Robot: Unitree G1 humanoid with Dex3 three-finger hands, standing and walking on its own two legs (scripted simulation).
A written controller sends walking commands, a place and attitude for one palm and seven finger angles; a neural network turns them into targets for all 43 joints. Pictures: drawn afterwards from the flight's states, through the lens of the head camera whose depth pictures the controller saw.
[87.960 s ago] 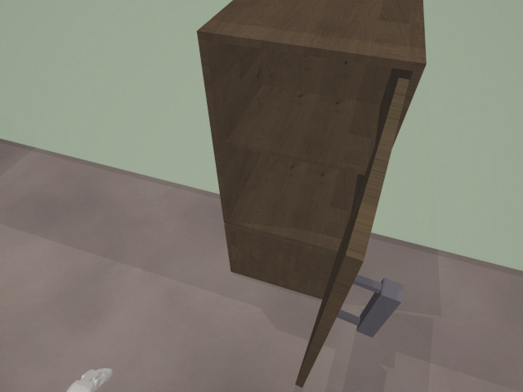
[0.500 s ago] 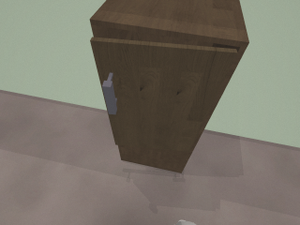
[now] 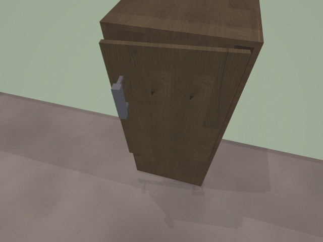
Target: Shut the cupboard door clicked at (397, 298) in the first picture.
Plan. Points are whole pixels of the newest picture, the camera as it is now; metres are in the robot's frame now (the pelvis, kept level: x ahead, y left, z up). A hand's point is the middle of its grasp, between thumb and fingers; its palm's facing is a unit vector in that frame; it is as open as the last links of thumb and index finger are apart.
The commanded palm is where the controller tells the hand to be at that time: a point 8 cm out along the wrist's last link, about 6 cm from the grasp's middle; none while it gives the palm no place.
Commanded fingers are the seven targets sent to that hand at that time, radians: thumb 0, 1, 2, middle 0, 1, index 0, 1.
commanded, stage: come to a stop and stand still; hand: left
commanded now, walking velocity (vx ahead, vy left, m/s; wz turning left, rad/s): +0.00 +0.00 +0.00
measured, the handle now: (122, 97) +0.51 +0.18 +0.03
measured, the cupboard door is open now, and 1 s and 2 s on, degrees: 7 7 7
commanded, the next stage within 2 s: look again from close up in 0.54 s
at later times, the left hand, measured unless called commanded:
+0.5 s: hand out of the picture -0.02 +0.20 -0.18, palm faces +0.00 -0.99 -0.16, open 7.4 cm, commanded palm none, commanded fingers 0.00 0.90 0.90 -0.20 -0.30 -0.20 -0.30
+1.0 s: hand out of the picture +0.03 +0.24 -0.16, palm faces +0.01 -0.96 -0.29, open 7.4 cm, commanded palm none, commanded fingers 0.00 0.90 0.90 -0.20 -0.30 -0.20 -0.30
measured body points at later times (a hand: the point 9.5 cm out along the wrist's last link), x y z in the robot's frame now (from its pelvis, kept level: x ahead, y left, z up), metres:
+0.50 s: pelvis -0.02 +0.04 +0.00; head -0.01 +0.04 +0.45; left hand -0.02 +0.26 -0.16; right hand -0.02 -0.19 -0.15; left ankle -0.03 +0.15 -0.74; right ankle +0.00 -0.10 -0.74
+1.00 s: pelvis -0.04 +0.03 -0.01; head -0.06 +0.02 +0.44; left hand +0.03 +0.29 -0.14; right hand +0.02 -0.24 -0.15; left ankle -0.03 +0.15 -0.74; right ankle +0.00 -0.10 -0.74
